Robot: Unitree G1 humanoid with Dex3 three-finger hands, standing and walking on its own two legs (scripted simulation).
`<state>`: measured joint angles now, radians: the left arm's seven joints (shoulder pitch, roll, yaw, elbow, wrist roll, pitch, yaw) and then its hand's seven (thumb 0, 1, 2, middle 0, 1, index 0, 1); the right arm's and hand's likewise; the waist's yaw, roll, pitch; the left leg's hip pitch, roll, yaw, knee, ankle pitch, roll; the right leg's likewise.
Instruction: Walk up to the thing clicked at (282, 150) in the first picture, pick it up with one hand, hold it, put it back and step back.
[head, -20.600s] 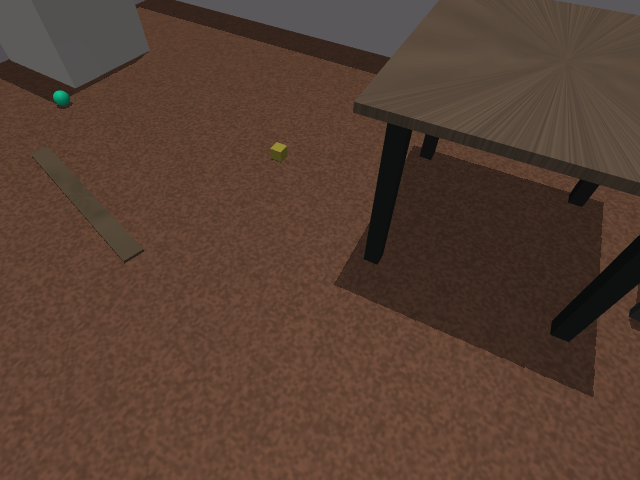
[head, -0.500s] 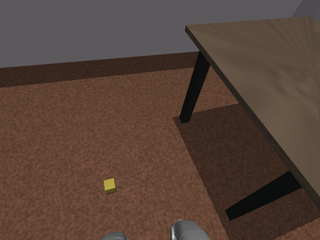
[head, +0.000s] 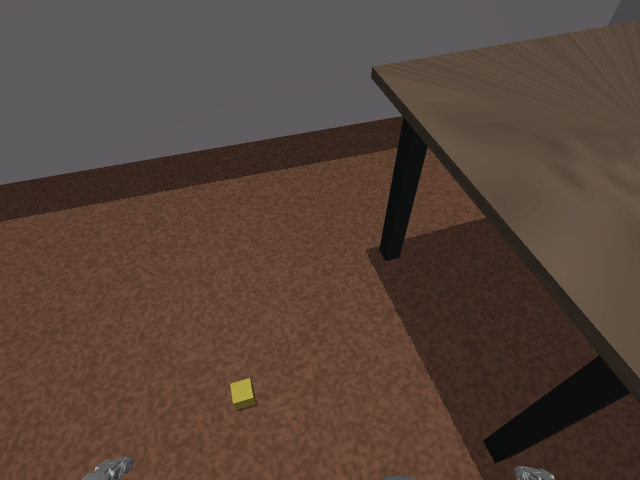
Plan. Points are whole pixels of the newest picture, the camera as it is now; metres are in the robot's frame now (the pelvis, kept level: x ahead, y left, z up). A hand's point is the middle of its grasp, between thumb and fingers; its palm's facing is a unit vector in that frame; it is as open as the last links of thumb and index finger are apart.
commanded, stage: walk up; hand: left
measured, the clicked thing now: (243, 393) +0.45 +0.25 -0.73
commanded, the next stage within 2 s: stand in 0.84 s
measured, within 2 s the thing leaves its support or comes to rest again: neither
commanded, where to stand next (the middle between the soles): +0.11 +0.00 m, yaw +1 degrees
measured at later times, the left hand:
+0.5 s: hand out of the picture +0.08 +0.26 -0.14, palm faces +0.02 -0.94 -0.33, open 7.4 cm
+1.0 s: hand out of the picture +0.10 +0.25 -0.14, palm faces +0.02 -0.94 -0.33, open 7.4 cm
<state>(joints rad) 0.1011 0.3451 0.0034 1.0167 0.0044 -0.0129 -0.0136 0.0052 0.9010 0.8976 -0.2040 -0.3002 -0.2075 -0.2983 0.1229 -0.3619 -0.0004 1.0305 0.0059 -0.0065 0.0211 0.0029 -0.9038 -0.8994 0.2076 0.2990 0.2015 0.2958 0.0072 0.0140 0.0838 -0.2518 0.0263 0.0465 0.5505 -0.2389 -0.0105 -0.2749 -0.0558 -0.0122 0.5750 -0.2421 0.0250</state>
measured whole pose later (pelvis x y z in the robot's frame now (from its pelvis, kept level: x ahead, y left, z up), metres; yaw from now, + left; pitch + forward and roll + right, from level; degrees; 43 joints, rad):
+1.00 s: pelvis +0.03 -0.01 +0.02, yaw +2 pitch -2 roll +0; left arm 0.08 0.34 0.01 1.16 0.01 -0.01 -0.01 0.00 0.90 0.90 -0.20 -0.30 -0.21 -0.30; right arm 0.08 -0.35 -0.01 1.15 -0.01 0.00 0.02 0.00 -0.90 -0.90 0.21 0.30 0.20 0.30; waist 0.00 0.00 0.05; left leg -0.13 0.03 0.01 0.32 -0.15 -0.03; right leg -0.13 -0.05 -0.06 0.33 -0.16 0.02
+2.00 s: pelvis +0.05 -0.02 +0.02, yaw +2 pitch -2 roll +0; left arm 0.10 0.35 0.00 1.14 0.01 -0.01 -0.01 0.00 0.90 0.90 -0.20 -0.30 -0.21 -0.30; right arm 0.09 -0.35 0.00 1.14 -0.01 -0.01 0.01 0.00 -0.90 -0.90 0.21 0.30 0.20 0.30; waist 0.00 0.01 0.05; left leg -0.10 0.05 0.01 0.31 -0.17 -0.04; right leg -0.11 -0.03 -0.06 0.32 -0.18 0.01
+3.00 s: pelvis +0.04 -0.01 +0.02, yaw +1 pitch -2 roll +0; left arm 0.12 0.35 0.00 1.13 0.01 -0.01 -0.01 0.00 0.90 0.90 -0.20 -0.30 -0.21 -0.30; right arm 0.12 -0.35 0.00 1.14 -0.01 -0.01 0.01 0.00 -0.90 -0.90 0.21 0.30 0.20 0.30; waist 0.00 0.01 0.05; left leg -0.10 0.04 0.02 0.30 -0.17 -0.04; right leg -0.11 -0.03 -0.05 0.32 -0.18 0.01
